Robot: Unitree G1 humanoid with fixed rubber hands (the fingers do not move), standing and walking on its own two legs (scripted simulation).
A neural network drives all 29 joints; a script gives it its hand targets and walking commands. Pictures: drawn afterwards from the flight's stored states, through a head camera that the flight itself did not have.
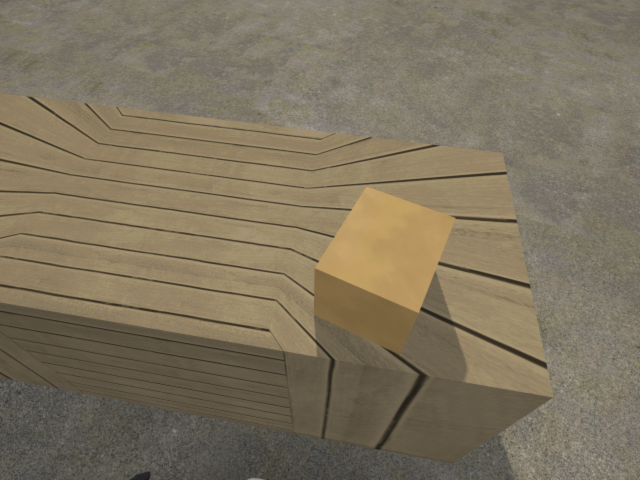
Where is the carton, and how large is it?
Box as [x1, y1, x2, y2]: [314, 187, 455, 354]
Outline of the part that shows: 366,187 315,267 314,314 399,354 418,313 455,218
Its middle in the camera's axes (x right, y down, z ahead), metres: +0.12 +0.05 +0.71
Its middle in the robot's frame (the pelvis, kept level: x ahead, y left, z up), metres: +0.48 -0.09 -0.11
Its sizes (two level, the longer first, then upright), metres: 0.213 0.171 0.151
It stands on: a pedestal, 0.58 m high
